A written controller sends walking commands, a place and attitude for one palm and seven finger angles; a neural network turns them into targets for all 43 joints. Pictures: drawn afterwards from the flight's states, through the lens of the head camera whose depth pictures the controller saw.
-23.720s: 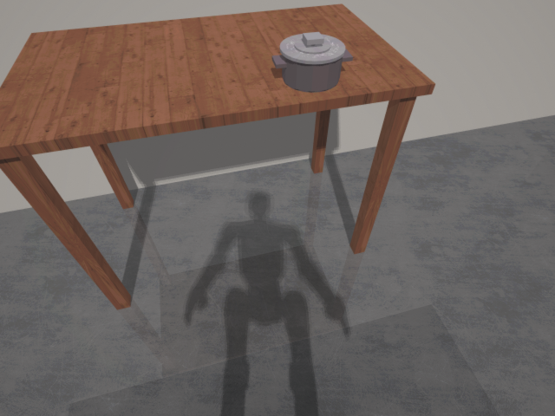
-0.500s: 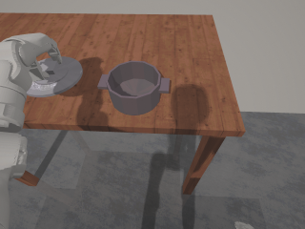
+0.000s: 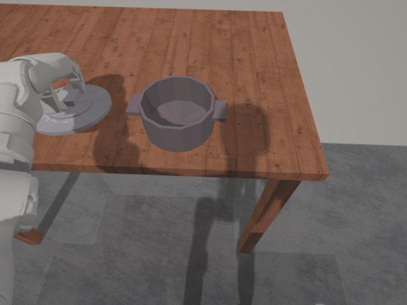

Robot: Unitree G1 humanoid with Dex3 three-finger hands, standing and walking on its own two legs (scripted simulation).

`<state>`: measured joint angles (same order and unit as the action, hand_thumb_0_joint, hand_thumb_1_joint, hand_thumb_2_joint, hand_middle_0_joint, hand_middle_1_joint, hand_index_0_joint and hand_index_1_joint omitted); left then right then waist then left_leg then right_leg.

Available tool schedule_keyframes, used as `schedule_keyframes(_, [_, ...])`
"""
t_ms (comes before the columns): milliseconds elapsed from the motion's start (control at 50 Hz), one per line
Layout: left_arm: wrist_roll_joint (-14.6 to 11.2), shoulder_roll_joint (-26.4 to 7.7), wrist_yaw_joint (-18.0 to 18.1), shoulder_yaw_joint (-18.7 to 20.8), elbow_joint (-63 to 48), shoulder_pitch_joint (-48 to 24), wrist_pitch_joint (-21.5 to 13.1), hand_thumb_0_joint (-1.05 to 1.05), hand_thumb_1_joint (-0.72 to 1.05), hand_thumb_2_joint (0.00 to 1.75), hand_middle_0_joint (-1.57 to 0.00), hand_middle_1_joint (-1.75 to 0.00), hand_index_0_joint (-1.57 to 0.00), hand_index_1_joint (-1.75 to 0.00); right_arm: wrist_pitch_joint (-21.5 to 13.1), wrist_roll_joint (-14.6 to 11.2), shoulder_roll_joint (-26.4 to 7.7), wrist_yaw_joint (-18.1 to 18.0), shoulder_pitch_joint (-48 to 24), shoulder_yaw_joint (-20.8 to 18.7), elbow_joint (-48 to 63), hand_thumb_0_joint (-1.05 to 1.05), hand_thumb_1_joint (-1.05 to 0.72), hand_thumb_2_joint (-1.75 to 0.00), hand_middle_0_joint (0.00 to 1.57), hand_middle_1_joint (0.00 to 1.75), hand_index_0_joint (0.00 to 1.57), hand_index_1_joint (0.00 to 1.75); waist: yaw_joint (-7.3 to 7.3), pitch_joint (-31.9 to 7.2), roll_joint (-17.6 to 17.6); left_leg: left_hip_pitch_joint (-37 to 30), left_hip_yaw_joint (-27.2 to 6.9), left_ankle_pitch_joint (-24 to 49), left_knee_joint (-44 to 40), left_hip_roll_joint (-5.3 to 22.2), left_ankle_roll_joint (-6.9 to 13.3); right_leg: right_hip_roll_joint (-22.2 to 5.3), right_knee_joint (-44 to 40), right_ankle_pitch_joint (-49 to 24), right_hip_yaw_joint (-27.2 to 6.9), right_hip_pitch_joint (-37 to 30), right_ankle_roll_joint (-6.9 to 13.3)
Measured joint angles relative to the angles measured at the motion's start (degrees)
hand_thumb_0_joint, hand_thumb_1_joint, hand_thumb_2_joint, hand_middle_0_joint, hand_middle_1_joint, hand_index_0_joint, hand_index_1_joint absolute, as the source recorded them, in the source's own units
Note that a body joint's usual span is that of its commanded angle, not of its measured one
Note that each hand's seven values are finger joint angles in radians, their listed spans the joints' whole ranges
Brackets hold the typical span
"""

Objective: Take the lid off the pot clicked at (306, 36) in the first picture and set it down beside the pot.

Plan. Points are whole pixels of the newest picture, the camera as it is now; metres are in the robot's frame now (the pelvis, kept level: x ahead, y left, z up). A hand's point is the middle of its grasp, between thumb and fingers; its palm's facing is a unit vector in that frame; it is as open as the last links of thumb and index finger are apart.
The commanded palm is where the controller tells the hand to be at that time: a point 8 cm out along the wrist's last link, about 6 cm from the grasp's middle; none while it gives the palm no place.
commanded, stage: lower the lid onto the table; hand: left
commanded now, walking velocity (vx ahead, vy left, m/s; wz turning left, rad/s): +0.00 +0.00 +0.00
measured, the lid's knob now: (66, 97) +0.50 +0.27 +0.11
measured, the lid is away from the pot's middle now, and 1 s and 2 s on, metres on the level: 0.23 0.22 0.22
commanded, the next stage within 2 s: open the fingers wide in 0.62 s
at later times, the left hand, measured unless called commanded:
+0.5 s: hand (65, 106) +0.48 +0.27 +0.11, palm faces -0.46 -0.05 -0.88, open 8.0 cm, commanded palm +0.47 +0.27 +0.18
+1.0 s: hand (67, 111) +0.47 +0.27 +0.10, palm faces -0.39 +0.00 -0.92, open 8.0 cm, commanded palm +0.48 +0.27 +0.17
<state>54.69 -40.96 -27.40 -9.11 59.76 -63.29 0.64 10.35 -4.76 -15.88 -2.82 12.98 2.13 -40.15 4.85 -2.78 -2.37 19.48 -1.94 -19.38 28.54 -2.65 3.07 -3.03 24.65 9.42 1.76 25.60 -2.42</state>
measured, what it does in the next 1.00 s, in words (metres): stands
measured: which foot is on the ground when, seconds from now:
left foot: down 0.00-1.00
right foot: down 0.00-1.00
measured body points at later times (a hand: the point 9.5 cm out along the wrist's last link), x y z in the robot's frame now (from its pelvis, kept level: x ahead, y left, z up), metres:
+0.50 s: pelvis +0.01 +0.00 +0.00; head +0.09 +0.00 +0.44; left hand +0.50 +0.27 +0.16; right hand +0.08 -0.26 -0.14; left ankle -0.07 +0.08 -0.74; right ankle +0.02 -0.16 -0.74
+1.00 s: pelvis +0.00 +0.00 -0.01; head +0.08 +0.00 +0.44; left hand +0.49 +0.26 +0.16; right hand +0.05 -0.27 -0.14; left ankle -0.07 +0.08 -0.74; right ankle +0.02 -0.16 -0.74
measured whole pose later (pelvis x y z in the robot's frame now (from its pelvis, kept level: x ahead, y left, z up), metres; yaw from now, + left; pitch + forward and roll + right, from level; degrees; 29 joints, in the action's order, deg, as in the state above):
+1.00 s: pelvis +0.00 +0.00 -0.01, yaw -1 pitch +14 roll -2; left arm 56.4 -42.2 -20.2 -5.2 58.6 -57.4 -8.2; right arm 14.2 -4.2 -15.5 -3.8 14.2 1.1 -39.7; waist 5.0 -4.3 -2.3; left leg 25.4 -1.0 -21.7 33.6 -1.8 2.9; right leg -2.0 28.7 10.7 0.8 31.5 -2.3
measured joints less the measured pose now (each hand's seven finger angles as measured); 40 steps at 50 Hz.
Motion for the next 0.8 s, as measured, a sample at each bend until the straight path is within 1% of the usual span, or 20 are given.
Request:
schedule_keyframes(80, [0.37, -0.16, 0.15, 1.73, 0.67, 0.39, -0.98, 0.0, 0.31, 0.9, -0.87, -1.02, -0.53, -0.76, 0.29, 0.17, 0.1, 0.03, 0.15, 0.03, 0.0, 0.0, -0.9, -0.9, 0.2, 0.3, 0.2, 0.3, 0.43, -0.1, 0.03, 0.58, 0.34, -0.39, 0.42, 0.05, 0.15, 0.1, 0.36, 0.21, -0.34, 0.71, -0.22])
schedule_keyframes(180, [0.45, -0.44, 0.77, 2.61, 0.12, 1.57, -1.82, 0.0, 0.31, 0.9, -0.87, -1.02, -0.53, -0.76, 0.49, 0.29, 0.09, 0.37, 0.7, -0.25, 0.34, 0.0, -0.9, -0.9, 0.2, 0.3, 0.2, 0.3, 0.71, -0.34, -0.22, 1.07, 0.45, -0.74, 0.72, 0.08, 0.2, 0.14, 0.64, 0.5, -0.46, 1.23, -0.23])
schedule_keyframes(220, [0.4, -0.32, 0.68, 1.91, -0.28, 1.93, -1.67, 0.0, 0.31, 0.89, -0.87, -1.02, -0.53, -0.76, 0.73, 0.29, 0.09, 0.55, 0.87, -0.43, 0.39, 0.0, -0.9, -0.9, 0.2, 0.3, 0.2, 0.3, 0.64, -0.42, -0.32, 1.22, 0.41, -0.84, 0.79, 0.08, 0.2, 0.14, 0.71, 0.6, -0.42, 1.36, -0.18])
schedule_keyframes(360, [0.34, 0.48, 0.6, 1.53, -0.22, 2.46, -2.36, 0.0, 0.31, 0.89, -0.87, -1.03, -0.53, -0.76, 1.09, 0.33, 0.21, 0.53, 0.62, -0.57, 0.27, 0.0, -0.9, -0.9, 0.2, 0.3, 0.2, 0.3, 0.27, -0.53, -0.36, 1.82, 0.24, -1.29, 1.41, 0.07, 0.24, 0.12, 1.36, 1.11, -0.28, 1.93, -0.26])
schedule_keyframes(460, [0.13, 0.59, 1.28, 1.77, -0.06, 2.59, -3.1, 0.0, 0.31, 0.89, -0.87, -1.03, -0.53, -0.76, 1.04, 0.42, 0.32, 0.59, 0.27, -0.67, 0.42, 0.0, -0.9, -0.9, 0.2, 0.3, 0.2, 0.3, 0.14, -0.9, -0.34, 2.36, 0.1, -1.57, 1.98, 0.13, 0.14, 0.17, 1.93, 1.46, -0.16, 2.45, -0.2])
schedule_keyframes(500, [-0.02, 0.66, 1.51, 1.2, 0.19, 2.46, -3.01, 0.0, 0.31, 0.89, -0.87, -1.03, -0.53, -0.77, 1.21, 0.34, 0.34, 0.66, 0.12, -0.71, 0.49, 0.0, -0.9, -0.9, 0.2, 0.3, 0.2, 0.3, 0.03, -1.03, -0.33, 2.57, 0.07, -1.71, 2.22, 0.18, 0.11, 0.22, 2.15, 1.57, -0.13, 2.64, -0.2])
schedule_keyframes(560, [0.26, 0.88, 1.93, 1.21, -0.21, 2.93, -3.13, 0.01, 0.31, 0.89, -0.87, -1.03, -0.53, -0.77, 1.42, 0.43, 0.32, 0.81, -0.08, -0.79, 0.6, 0.0, -0.9, -0.9, 0.2, 0.3, 0.2, 0.3, -0.13, -1.2, -0.39, 2.81, 0.04, -1.76, 2.5, 0.2, 0.01, 0.24, 2.49, 1.7, -0.12, 2.91, -0.08])
schedule_keyframes(620, [-0.09, 1.01, 2.39, 1.2, 0.81, 2.74, -3.01, 0.01, 0.31, 0.89, -0.88, -1.04, -0.52, -0.77, 1.69, 0.29, 0.3, 0.7, -0.41, -0.66, 0.6, 0.0, -0.9, -0.9, 0.2, 0.3, 0.2, 0.3, -0.22, -1.27, -0.42, 3.11, 0.06, -2.0, 2.96, 0.32, 0.01, 0.36, 2.85, 1.82, -0.15, 3.21, -0.18])
schedule_keyframes(740, [0.04, 0.66, 3.07, 1.57, 2.06, 2.28, -3.05, 0.01, 0.32, 0.88, -0.89, -1.04, -0.52, -0.78, 1.99, 0.05, 0.42, 0.19, -0.69, -0.41, 0.62, 0.0, -0.9, -0.9, 0.2, 0.3, 0.2, 0.3, -0.06, -1.31, -0.09, 4.09, 0.18, -2.18, 3.88, 0.54, -0.12, 0.6, 3.52, 1.78, -0.25, 4.14, -0.06])
schedule_keyframes(760, [0.5, 0.46, 3.07, 1.48, 1.28, 2.56, -3.53, 0.01, 0.32, 0.88, -0.89, -1.04, -0.52, -0.78, 2.09, 0.2, 0.49, 0.04, -0.6, -0.49, 0.68, 0.0, -0.9, -0.9, 0.2, 0.3, 0.2, 0.3, -0.11, -1.36, 0.02, 4.32, 0.25, -2.24, 4.09, 0.6, -0.12, 0.67, 3.63, 1.77, -0.31, 4.36, -0.06])
schedule_keyframes(800, [1.6, -0.16, 3.97, 1.78, -0.67, 3.73, -5.86, 0.01, 0.32, 0.89, -0.89, -1.04, -0.52, -0.78, 2.57, 0.52, 0.66, -0.39, -0.43, -0.7, 0.86, 0.0, -0.9, -0.9, 0.2, 0.3, 0.2, 0.3, -0.2, -1.47, 0.26, 4.87, 0.5, -2.43, 4.62, 0.78, -0.15, 0.89, 4.0, 1.75, -0.54, 4.96, -0.01])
